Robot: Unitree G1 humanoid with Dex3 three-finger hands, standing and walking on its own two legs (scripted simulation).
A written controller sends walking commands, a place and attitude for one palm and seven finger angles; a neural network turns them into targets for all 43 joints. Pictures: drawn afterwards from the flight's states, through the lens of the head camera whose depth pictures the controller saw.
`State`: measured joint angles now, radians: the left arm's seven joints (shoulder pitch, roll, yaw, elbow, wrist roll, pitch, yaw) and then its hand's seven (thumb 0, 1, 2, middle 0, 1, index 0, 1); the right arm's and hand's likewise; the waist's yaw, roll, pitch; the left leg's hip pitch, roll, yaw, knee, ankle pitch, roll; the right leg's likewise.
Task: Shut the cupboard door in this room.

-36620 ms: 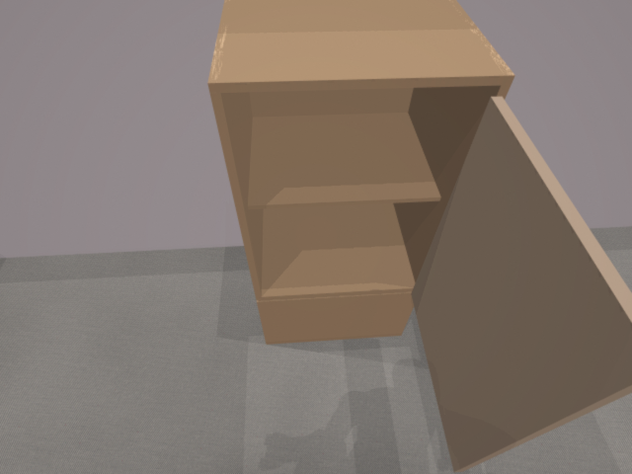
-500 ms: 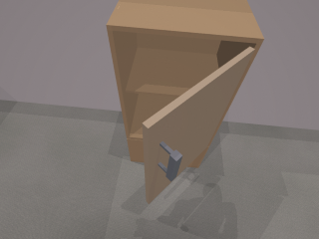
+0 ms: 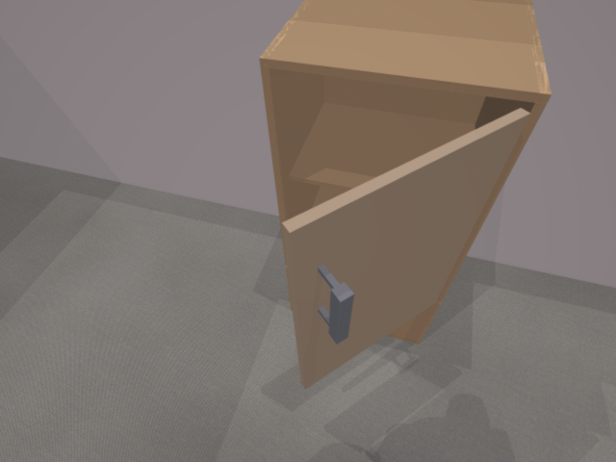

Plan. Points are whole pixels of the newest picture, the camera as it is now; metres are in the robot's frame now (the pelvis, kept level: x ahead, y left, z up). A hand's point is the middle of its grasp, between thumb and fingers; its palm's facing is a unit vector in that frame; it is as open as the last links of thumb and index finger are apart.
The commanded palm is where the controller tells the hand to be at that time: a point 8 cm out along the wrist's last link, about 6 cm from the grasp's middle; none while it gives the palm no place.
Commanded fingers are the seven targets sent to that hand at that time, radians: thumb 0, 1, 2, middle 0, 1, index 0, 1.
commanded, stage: stand and wait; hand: left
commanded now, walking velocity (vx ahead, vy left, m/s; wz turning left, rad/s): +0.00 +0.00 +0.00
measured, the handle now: (332, 304) +0.34 +0.00 -0.02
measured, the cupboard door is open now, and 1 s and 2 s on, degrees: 49 49 49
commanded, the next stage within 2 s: turn or walk to find it in 0.30 s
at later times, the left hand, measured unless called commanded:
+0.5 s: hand out of the picture +0.02 +0.24 -0.17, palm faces +0.00 -0.97 -0.24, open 7.4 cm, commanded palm none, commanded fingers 0.00 0.90 0.90 -0.20 -0.30 -0.20 -0.30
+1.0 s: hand out of the picture +0.06 +0.18 -0.17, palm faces -0.14 -0.96 -0.23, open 7.3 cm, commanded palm none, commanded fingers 0.00 0.90 0.90 -0.20 -0.30 -0.20 -0.30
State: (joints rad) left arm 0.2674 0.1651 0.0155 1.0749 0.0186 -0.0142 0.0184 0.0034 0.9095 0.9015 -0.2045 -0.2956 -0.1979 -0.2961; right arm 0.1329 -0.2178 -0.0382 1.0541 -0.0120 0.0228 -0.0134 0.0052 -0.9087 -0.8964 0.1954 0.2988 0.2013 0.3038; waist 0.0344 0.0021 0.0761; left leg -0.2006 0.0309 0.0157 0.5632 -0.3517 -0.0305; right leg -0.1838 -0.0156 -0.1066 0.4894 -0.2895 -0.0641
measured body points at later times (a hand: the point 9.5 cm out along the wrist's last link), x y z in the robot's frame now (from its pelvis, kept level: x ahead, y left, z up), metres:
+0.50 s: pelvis -0.02 +0.04 +0.00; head +0.00 +0.04 +0.45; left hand +0.02 +0.29 -0.15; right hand +0.02 -0.21 -0.15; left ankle -0.03 +0.16 -0.74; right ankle -0.01 -0.07 -0.74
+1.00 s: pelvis -0.02 +0.00 +0.00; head +0.03 -0.01 +0.45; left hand +0.07 +0.23 -0.15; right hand -0.01 -0.24 -0.16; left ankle -0.03 +0.15 -0.71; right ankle -0.03 -0.07 -0.74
